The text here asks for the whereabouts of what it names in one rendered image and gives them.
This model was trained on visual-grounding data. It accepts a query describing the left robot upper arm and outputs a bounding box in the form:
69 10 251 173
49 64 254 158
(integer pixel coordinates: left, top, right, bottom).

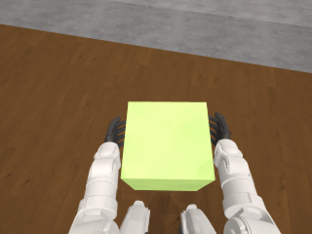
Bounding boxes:
69 218 120 234

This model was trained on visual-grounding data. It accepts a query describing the right robot forearm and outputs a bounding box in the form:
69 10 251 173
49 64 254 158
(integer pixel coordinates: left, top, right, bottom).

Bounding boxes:
214 138 278 228

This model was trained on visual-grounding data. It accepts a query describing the robot left shin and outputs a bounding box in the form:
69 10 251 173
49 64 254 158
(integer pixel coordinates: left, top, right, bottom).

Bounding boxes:
134 200 144 206

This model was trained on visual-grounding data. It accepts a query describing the robot right hand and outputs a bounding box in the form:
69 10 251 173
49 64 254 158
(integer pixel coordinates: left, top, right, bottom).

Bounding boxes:
208 112 231 147

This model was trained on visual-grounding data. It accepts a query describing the left robot forearm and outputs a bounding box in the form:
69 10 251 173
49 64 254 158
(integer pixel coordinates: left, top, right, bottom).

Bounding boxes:
68 141 121 234

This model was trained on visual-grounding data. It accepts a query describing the robot left hand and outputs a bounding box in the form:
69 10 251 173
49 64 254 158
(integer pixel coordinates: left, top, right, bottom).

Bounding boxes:
104 116 127 148

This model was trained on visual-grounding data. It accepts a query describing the right robot upper arm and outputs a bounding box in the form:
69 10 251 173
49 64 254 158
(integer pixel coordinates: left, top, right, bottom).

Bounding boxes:
223 215 281 234

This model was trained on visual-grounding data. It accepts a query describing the right robot thigh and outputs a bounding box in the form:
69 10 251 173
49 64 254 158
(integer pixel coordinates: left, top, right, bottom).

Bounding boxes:
180 209 216 234

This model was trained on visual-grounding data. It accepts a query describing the carton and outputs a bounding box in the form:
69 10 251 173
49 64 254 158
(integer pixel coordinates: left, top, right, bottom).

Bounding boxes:
120 101 215 191

